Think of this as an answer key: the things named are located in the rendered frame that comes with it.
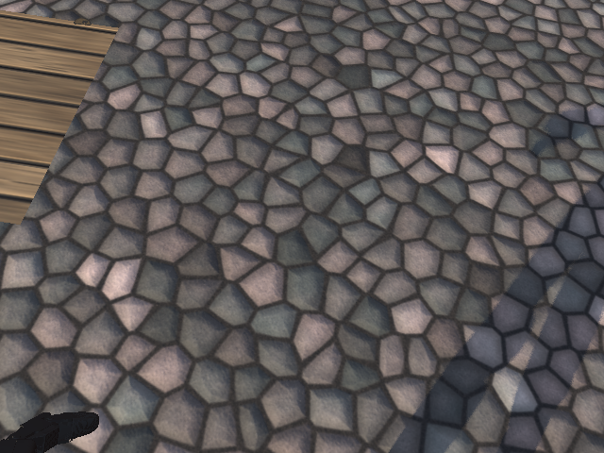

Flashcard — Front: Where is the left robot hand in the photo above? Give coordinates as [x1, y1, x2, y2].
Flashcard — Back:
[0, 411, 99, 453]

